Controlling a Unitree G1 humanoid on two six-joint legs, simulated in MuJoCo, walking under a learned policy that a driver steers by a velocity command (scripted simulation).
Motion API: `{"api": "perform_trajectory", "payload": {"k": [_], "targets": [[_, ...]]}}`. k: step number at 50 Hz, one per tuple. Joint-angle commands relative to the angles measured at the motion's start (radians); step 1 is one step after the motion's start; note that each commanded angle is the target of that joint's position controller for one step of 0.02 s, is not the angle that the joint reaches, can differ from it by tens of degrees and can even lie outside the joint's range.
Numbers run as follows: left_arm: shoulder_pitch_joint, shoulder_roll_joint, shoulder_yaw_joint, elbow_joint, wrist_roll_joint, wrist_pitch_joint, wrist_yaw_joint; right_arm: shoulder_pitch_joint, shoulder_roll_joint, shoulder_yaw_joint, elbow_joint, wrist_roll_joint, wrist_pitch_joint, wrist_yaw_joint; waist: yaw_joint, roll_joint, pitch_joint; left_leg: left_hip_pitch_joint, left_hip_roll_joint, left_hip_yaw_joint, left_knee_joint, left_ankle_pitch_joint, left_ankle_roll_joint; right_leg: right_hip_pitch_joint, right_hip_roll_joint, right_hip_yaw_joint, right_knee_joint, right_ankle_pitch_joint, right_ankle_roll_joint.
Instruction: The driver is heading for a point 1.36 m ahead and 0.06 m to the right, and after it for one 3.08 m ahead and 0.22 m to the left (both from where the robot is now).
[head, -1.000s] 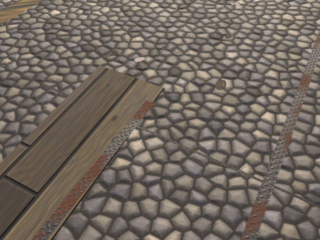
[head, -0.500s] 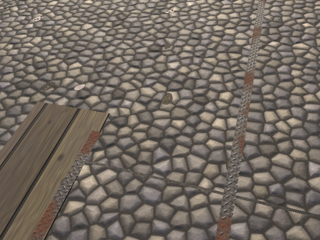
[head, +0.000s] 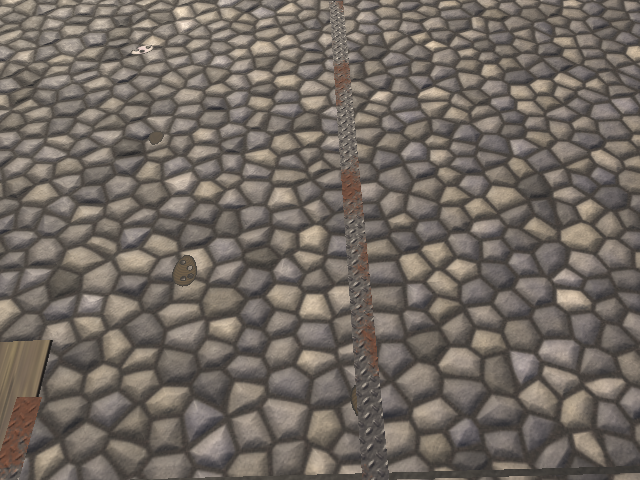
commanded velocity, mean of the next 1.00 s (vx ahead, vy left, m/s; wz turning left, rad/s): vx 0.13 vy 0.00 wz -0.22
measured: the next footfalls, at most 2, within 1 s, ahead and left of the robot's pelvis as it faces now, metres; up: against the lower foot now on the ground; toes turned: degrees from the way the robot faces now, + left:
right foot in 0.32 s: +0.29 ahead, -0.16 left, +0.00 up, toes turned -9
left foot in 0.66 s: +0.26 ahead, +0.08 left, +0.00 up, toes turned -9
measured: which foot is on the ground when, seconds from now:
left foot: down 0.00-0.32, up 0.34-0.64, down 0.66-1.00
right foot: up 0.00-0.30, down 0.32-1.00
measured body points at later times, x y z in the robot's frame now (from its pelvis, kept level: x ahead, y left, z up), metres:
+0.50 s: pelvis +0.18 -0.06 -0.01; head +0.22 -0.08 +0.44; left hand +0.39 +0.16 -0.10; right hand +0.25 -0.34 -0.14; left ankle +0.16 +0.11 -0.68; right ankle +0.25 -0.15 -0.74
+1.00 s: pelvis +0.23 -0.04 -0.01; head +0.24 -0.04 +0.44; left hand +0.37 +0.19 -0.13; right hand +0.25 -0.29 -0.15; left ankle +0.22 +0.09 -0.74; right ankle +0.25 -0.15 -0.74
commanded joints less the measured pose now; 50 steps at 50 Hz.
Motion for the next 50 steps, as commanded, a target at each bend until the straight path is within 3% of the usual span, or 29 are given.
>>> {"api": "perform_trajectory", "payload": {"k": [1,3,5,8,11,13,14,15,16,17,18,19,20,21,23,25,29,31,33,34,35,37,38,39,42,50], "targets": [[0.036,0.026,0.011,-0.078,-0.004,0.006,-0.005,0.016,-0.084,-0.023,-0.025,0.001,-0.017,0.004,0.006,0.108,-0.038,0.139,0.283,-0.246,-0.259,0.035,0.166,-0.169,-0.119,0.031,-0.003,0.062,0.004],[-0.018,0.027,0.011,-0.118,0.007,0.016,0.000,0.010,-0.114,-0.032,-0.012,0.001,-0.021,0.004,0.012,0.086,0.005,0.117,0.295,-0.162,-0.260,0.288,0.185,-0.214,-0.119,0.025,-0.076,0.096,0.023],[-0.042,0.028,0.009,-0.146,0.016,0.013,-0.003,0.006,-0.143,-0.040,-0.007,-0.001,-0.012,-0.003,0.017,0.085,-0.006,0.131,0.287,-0.068,-0.233,0.485,0.183,-0.213,-0.111,0.000,-0.193,0.180,0.040],[-0.130,0.014,-0.001,-0.180,0.018,0.005,-0.028,0.005,-0.161,-0.040,-0.009,0.007,0.012,-0.019,-0.016,0.094,-0.030,0.128,0.244,0.047,-0.193,0.523,0.151,-0.116,-0.080,-0.073,-0.413,0.362,0.040],[-0.198,0.028,0.003,-0.223,0.020,0.006,-0.049,0.049,-0.188,-0.041,0.007,0.027,0.032,-0.023,-0.038,0.108,-0.056,0.203,0.267,0.040,-0.131,0.493,0.132,-0.062,-0.048,-0.086,-0.551,0.361,0.020],[-0.199,0.057,0.014,-0.243,0.026,0.005,-0.057,0.046,-0.207,-0.046,0.013,0.043,0.046,-0.024,-0.022,0.119,-0.067,0.251,0.294,0.024,-0.055,0.500,0.113,-0.029,-0.023,-0.095,-0.616,0.282,-0.010],[-0.154,0.074,0.024,-0.235,0.032,0.003,-0.058,0.032,-0.211,-0.047,0.013,0.050,0.052,-0.026,0.011,0.114,-0.087,0.259,0.284,0.030,0.020,0.521,0.093,0.040,0.001,-0.109,-0.685,0.295,-0.031],[-0.068,0.110,0.044,-0.208,0.038,0.000,-0.052,0.044,-0.192,-0.042,0.018,0.047,0.057,-0.027,0.049,0.082,-0.132,0.242,0.239,0.054,0.157,0.503,0.063,0.171,0.038,-0.122,-0.761,0.372,-0.056],[0.010,0.197,0.069,-0.198,0.045,0.001,-0.035,0.091,-0.151,-0.025,0.009,0.018,0.055,-0.025,0.066,-0.025,-0.207,0.114,0.170,0.094,0.375,0.295,0.006,0.373,-0.062,-0.014,-0.742,0.773,-0.101],[0.014,0.258,0.064,-0.226,0.067,0.008,-0.017,0.173,-0.059,0.011,-0.016,-0.026,0.047,-0.011,0.006,-0.260,-0.306,-0.241,0.033,0.082,0.745,-0.522,-0.064,0.677,-0.345,0.348,-0.665,1.254,-0.284],[0.018,0.179,0.026,-0.247,0.065,0.007,-0.019,0.242,-0.077,0.017,0.023,-0.017,0.046,0.005,0.011,-0.175,-0.496,-0.220,0.064,-0.148,0.879,-0.620,-0.072,0.700,-0.426,0.438,-0.663,1.352,-0.364],[-0.012,0.129,0.021,-0.235,0.053,0.011,-0.034,0.196,-0.143,0.003,0.016,0.030,0.061,0.013,0.031,-0.125,-0.463,-0.274,0.082,-0.149,0.901,-0.540,-0.080,0.634,-0.375,0.385,-0.741,1.013,-0.369],[-0.078,0.107,0.015,-0.228,0.036,0.012,-0.038,0.107,-0.143,-0.001,0.003,0.037,0.075,0.005,0.020,-0.047,-0.329,-0.314,0.118,-0.130,0.843,-0.475,-0.082,0.518,-0.304,0.308,-0.780,0.783,-0.296],[-0.133,0.083,0.006,-0.227,0.031,0.015,-0.034,0.051,-0.136,-0.003,-0.002,0.026,0.093,-0.010,0.009,-0.010,-0.247,-0.297,0.138,-0.132,0.773,-0.422,-0.089,0.397,-0.264,0.259,-0.817,0.644,-0.245],[-0.203,0.115,0.015,-0.225,0.047,0.022,-0.031,0.082,-0.117,-0.003,0.010,0.017,0.128,-0.029,-0.044,-0.052,-0.173,-0.134,0.115,-0.092,0.644,-0.349,-0.103,0.166,-0.196,0.145,-0.877,0.564,-0.206],[-0.200,0.104,0.015,-0.212,0.062,0.018,-0.023,0.108,-0.087,0.003,0.026,0.009,0.132,-0.041,-0.047,-0.066,-0.183,-0.059,0.097,-0.079,0.537,-0.324,-0.104,0.133,-0.182,0.114,-0.894,0.537,-0.213],[-0.195,0.082,0.008,-0.182,0.055,0.022,-0.006,0.061,-0.080,0.005,0.027,0.009,0.138,-0.047,-0.020,-0.093,-0.187,0.011,0.094,-0.083,0.366,-0.229,-0.083,0.130,-0.186,0.133,-0.928,0.231,-0.199],[-0.208,0.072,0.003,-0.166,0.048,0.029,-0.003,0.064,-0.071,0.005,0.034,0.003,0.138,-0.041,-0.035,-0.091,-0.147,0.077,0.077,-0.061,0.239,-0.149,-0.059,0.083,-0.162,0.128,-0.933,0.020,-0.163],[-0.165,0.032,-0.011,-0.131,0.045,0.030,-0.002,0.084,-0.067,0.008,0.045,-0.021,0.134,-0.031,-0.044,-0.060,-0.102,0.165,0.086,-0.070,0.094,-0.059,-0.018,0.019,-0.106,0.099,-0.918,-0.153,-0.076],[-0.138,0.022,-0.014,-0.121,0.051,0.028,-0.002,0.077,-0.110,0.003,0.034,-0.030,0.131,-0.033,-0.018,0.009,-0.065,0.152,0.164,-0.153,0.037,-0.067,0.016,-0.003,-0.056,0.065,-0.855,-0.178,-0.027],[-0.110,0.026,-0.006,-0.123,0.045,0.027,-0.002,0.039,-0.147,-0.009,0.044,-0.012,0.128,-0.034,0.029,0.147,-0.025,-0.009,0.180,-0.177,-0.002,-0.277,0.050,0.081,0.014,-0.029,-0.823,-0.084,0.010],[-0.161,0.042,0.002,-0.119,0.046,0.028,0.007,-0.009,-0.072,0.012,0.038,-0.018,0.108,-0.031,0.021,0.183,0.001,-0.152,0.158,-0.182,-0.084,-0.417,0.018,0.239,0.017,-0.045,-0.748,0.074,0.017],[-0.150,0.035,0.003,-0.107,0.046,0.031,0.011,-0.020,-0.068,0.015,0.040,-0.018,0.098,-0.031,0.026,0.181,0.004,-0.159,0.146,-0.167,-0.079,-0.379,-0.002,0.265,0.007,-0.038,-0.744,0.103,0.006],[-0.140,0.047,0.007,-0.098,0.049,0.034,0.013,-0.012,-0.067,0.015,0.043,-0.012,0.089,-0.032,0.019,0.157,0.006,-0.137,0.135,-0.151,-0.062,-0.342,-0.013,0.257,0.002,-0.027,-0.748,0.113,-0.004],[-0.134,0.030,0.007,-0.075,0.046,0.030,0.008,0.052,-0.075,0.013,0.071,0.001,0.081,-0.038,-0.005,0.077,-0.011,-0.058,0.115,-0.122,-0.003,-0.234,-0.015,0.231,-0.009,-0.011,-0.762,0.151,-0.020],[-0.110,0.019,0.011,-0.004,0.037,0.033,0.013,0.087,-0.059,0.016,0.113,0.003,0.087,-0.038,-0.017,0.027,-0.055,0.004,0.095,-0.096,0.036,-0.083,-0.012,0.289,-0.016,-0.015,-0.729,0.343,-0.017]]}}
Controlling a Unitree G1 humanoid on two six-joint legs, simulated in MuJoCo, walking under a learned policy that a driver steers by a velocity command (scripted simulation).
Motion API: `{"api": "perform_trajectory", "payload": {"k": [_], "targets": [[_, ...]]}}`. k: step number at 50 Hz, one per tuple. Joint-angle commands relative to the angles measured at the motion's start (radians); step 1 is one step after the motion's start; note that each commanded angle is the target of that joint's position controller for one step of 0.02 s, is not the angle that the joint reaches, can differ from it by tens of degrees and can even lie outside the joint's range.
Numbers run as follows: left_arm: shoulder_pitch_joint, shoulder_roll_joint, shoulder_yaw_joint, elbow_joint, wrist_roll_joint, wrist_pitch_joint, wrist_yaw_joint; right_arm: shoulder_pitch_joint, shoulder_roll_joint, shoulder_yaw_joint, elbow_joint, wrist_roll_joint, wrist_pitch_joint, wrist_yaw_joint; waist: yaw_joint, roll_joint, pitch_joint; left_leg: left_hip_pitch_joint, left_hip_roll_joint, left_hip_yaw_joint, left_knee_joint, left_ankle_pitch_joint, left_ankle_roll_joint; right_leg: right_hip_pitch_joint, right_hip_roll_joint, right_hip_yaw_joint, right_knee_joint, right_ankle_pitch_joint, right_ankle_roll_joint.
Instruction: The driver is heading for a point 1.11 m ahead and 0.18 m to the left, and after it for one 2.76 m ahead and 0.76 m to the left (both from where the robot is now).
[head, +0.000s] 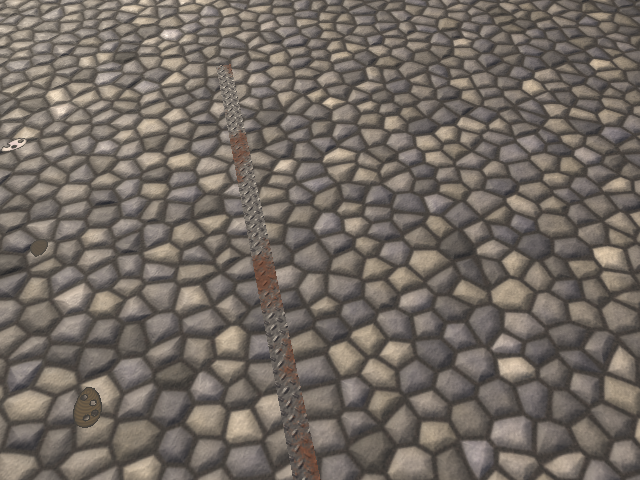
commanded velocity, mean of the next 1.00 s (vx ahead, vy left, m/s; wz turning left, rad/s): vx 0.28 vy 0.00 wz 0.00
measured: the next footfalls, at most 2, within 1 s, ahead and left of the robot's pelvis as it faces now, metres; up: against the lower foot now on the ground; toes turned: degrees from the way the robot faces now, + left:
left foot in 0.96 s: +0.47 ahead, +0.12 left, +0.00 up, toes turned +3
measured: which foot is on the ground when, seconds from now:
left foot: down 0.00-0.48, up 0.50-0.94, down 0.96-1.00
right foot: down 0.00-0.98, up 1.00-1.00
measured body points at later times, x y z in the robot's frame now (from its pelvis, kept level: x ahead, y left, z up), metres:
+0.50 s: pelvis +0.07 -0.02 -0.01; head +0.07 -0.03 +0.44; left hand +0.13 +0.24 -0.13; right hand +0.05 -0.28 -0.16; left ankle -0.03 +0.12 -0.72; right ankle +0.06 -0.11 -0.73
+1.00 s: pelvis +0.31 +0.03 -0.02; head +0.35 +0.03 +0.43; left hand +0.23 +0.28 -0.16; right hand +0.53 -0.21 -0.11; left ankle +0.43 +0.12 -0.73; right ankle +0.08 -0.11 -0.69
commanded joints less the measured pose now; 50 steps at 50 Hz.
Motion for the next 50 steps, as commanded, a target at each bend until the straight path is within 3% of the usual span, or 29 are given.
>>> {"api": "perform_trajectory", "payload": {"k": [1,11,12,13,15,16,18,19,21,22,23,24,25,26,27,29,31,33,37,42,44,45,46,47,48,49,50], "targets": [[-0.013,0.086,0.020,-0.032,-0.004,-0.010,0.007,0.030,-0.111,-0.023,-0.021,0.002,-0.006,-0.003,-0.008,-0.010,-0.047,-0.088,0.040,-0.043,-0.117,0.137,0.030,0.147,-0.055,0.067,-0.046,0.220,-0.044],[-0.025,0.090,0.023,0.058,-0.010,0.004,0.020,0.046,-0.095,-0.023,0.033,0.004,0.003,-0.006,-0.005,-0.001,-0.021,-0.066,0.024,-0.028,-0.135,0.167,0.024,0.167,-0.057,0.063,-0.055,0.234,-0.040],[-0.008,0.083,0.022,0.077,-0.011,0.006,0.020,0.072,-0.090,-0.024,0.050,0.005,0.005,-0.006,-0.007,0.004,-0.040,-0.056,0.016,-0.020,-0.146,0.058,0.030,0.174,-0.041,0.046,-0.052,0.116,-0.041],[0.001,0.093,0.028,0.089,-0.019,0.008,0.020,0.081,-0.106,-0.031,0.056,0.013,0.008,-0.008,-0.005,0.020,-0.017,-0.076,0.012,-0.028,-0.152,-0.103,0.052,0.147,-0.015,0.023,-0.033,-0.096,-0.047],[-0.020,0.097,0.030,0.089,-0.026,-0.003,0.018,0.087,-0.130,-0.039,0.047,0.025,0.002,-0.012,-0.013,0.057,0.080,-0.109,0.063,-0.113,-0.200,-0.371,0.113,0.003,0.003,0.015,-0.007,-0.385,-0.058],[-0.051,0.087,0.027,0.079,-0.031,-0.020,0.014,0.118,-0.145,-0.044,0.048,0.032,-0.010,-0.013,-0.032,0.076,0.119,-0.083,0.117,-0.194,-0.244,-0.441,0.148,-0.078,0.002,0.010,0.032,-0.385,-0.060],[-0.115,0.049,0.018,0.056,-0.040,-0.061,-0.003,0.145,-0.208,-0.066,0.059,0.039,-0.036,-0.012,-0.039,0.175,0.173,-0.004,0.291,-0.423,-0.362,-0.449,0.237,-0.205,-0.004,-0.045,0.174,-0.194,-0.055],[-0.133,0.054,0.018,0.052,-0.039,-0.075,-0.012,0.136,-0.202,-0.067,0.057,0.036,-0.046,-0.010,-0.036,0.170,0.184,0.004,0.328,-0.460,-0.366,-0.363,0.254,-0.223,-0.033,-0.022,0.194,-0.174,-0.066],[-0.081,0.055,0.020,0.074,-0.044,-0.090,-0.025,0.096,-0.180,-0.064,0.044,0.038,-0.055,0.002,0.007,0.148,0.150,0.009,0.290,-0.365,-0.313,-0.191,0.218,-0.126,-0.035,-0.042,0.083,-0.195,-0.086],[-0.002,0.060,0.027,0.110,-0.047,-0.091,-0.027,0.060,-0.176,-0.063,0.032,0.042,-0.051,0.009,0.049,0.132,0.122,-0.062,0.235,-0.279,-0.269,-0.128,0.179,0.045,-0.012,-0.063,-0.017,-0.147,-0.089],[0.109,0.090,0.044,0.159,-0.043,-0.088,-0.025,0.024,-0.176,-0.063,0.017,0.040,-0.051,0.011,0.093,0.105,0.073,-0.151,0.168,-0.193,-0.179,0.012,0.140,0.237,0.004,-0.046,-0.043,-0.073,-0.088],[0.248,0.167,0.070,0.194,-0.039,-0.089,-0.020,-0.020,-0.135,-0.051,-0.012,0.041,-0.057,0.012,0.145,-0.064,0.032,-0.299,0.048,-0.040,0.115,0.160,0.068,0.399,-0.130,0.204,-0.170,-0.161,-0.153],[0.369,0.259,0.089,0.215,-0.038,-0.092,-0.029,-0.019,-0.090,-0.041,-0.048,0.037,-0.074,0.007,0.169,-0.315,-0.034,-0.495,-0.062,0.027,0.460,-0.048,0.016,0.555,-0.348,0.619,-0.333,-0.175,-0.288],[0.309,0.166,0.053,0.202,-0.019,-0.104,-0.033,-0.038,-0.124,-0.051,-0.058,0.047,-0.087,0.010,0.124,-0.206,-0.014,-0.601,-0.028,-0.089,0.652,-0.181,0.038,0.537,-0.400,0.692,-0.346,-0.133,-0.305],[0.234,0.112,0.032,0.180,-0.014,-0.111,-0.035,-0.020,-0.127,-0.053,-0.052,0.062,-0.095,0.021,0.083,-0.131,0.026,-0.636,0.021,-0.117,0.710,-0.111,0.070,0.503,-0.375,0.571,-0.330,-0.079,-0.271],[0.161,0.094,0.016,0.155,-0.016,-0.110,-0.041,-0.027,-0.123,-0.060,-0.043,0.048,-0.098,0.028,0.044,-0.043,0.043,-0.624,0.089,-0.094,0.636,0.055,0.094,0.443,-0.307,0.375,-0.356,0.037,-0.207],[0.181,0.070,0.001,0.166,-0.013,-0.097,-0.037,-0.031,-0.110,-0.066,-0.043,0.036,-0.085,0.038,0.031,-0.068,0.034,-0.558,0.109,-0.059,0.557,0.126,0.078,0.397,-0.250,0.243,-0.375,0.183,-0.172],[0.217,0.092,-0.001,0.178,-0.012,-0.089,-0.025,-0.071,-0.083,-0.062,-0.059,0.029,-0.071,0.044,0.034,-0.064,0.046,-0.563,0.107,-0.025,0.482,0.170,0.045,0.369,-0.236,0.183,-0.395,0.261,-0.178],[0.223,0.141,0.002,0.172,-0.006,-0.083,-0.004,-0.257,-0.055,-0.042,-0.131,0.027,-0.065,0.045,0.064,-0.067,0.100,-0.503,0.074,0.011,0.184,0.325,0.013,0.260,-0.210,0.105,-0.447,0.250,-0.172],[0.278,0.147,0.009,0.201,-0.027,-0.084,-0.002,-0.368,-0.082,-0.038,-0.179,0.038,-0.067,0.064,0.071,-0.080,0.138,-0.445,0.048,0.008,0.015,0.391,0.050,0.322,-0.256,0.071,-0.450,0.255,-0.160],[0.265,0.159,0.017,0.202,-0.026,-0.077,-0.001,-0.361,-0.104,-0.044,-0.187,0.037,-0.074,0.074,0.044,-0.082,0.113,-0.410,0.036,0.010,-0.018,0.344,0.080,0.395,-0.279,0.056,-0.388,0.374,-0.143],[0.250,0.173,0.021,0.197,-0.023,-0.072,-0.001,-0.322,-0.124,-0.054,-0.182,0.036,-0.076,0.076,0.015,-0.097,0.074,-0.338,0.013,0.025,-0.019,0.313,0.096,0.417,-0.282,0.046,-0.329,0.530,-0.131],[0.236,0.186,0.026,0.193,-0.018,-0.065,-0.001,-0.243,-0.152,-0.069,-0.164,0.036,-0.075,0.074,-0.031,-0.118,0.010,-0.221,-0.022,0.050,-0.008,0.282,0.114,0.425,-0.275,0.032,-0.228,0.720,-0.119],[0.219,0.177,0.023,0.188,-0.012,-0.056,-0.002,-0.075,-0.189,-0.093,-0.113,0.038,-0.072,0.068,-0.115,-0.117,-0.087,-0.011,-0.056,0.072,-0.009,0.269,0.141,0.379,-0.233,0.000,-0.032,0.831,-0.095],[0.211,0.154,0.010,0.167,-0.001,-0.053,-0.004,0.117,-0.242,-0.113,-0.068,0.031,-0.067,0.058,-0.187,-0.064,-0.212,0.304,0.069,-0.076,0.017,0.232,0.193,0.160,-0.187,-0.021,0.260,0.630,-0.064],[0.342,0.005,-0.029,0.157,-0.009,-0.072,-0.016,0.224,-0.324,-0.127,-0.037,0.009,-0.065,0.059,-0.113,0.218,-0.385,0.636,0.336,-0.597,-0.119,-0.057,0.357,-0.218,0.012,-0.014,0.675,-0.021,0.003],[0.309,0.055,-0.021,0.173,-0.029,-0.105,-0.025,0.201,-0.244,-0.101,-0.039,0.012,-0.066,0.063,-0.128,0.213,-0.402,0.619,0.362,-0.824,-0.290,-0.159,0.353,-0.332,0.026,0.148,0.827,-0.327,-0.021]]}}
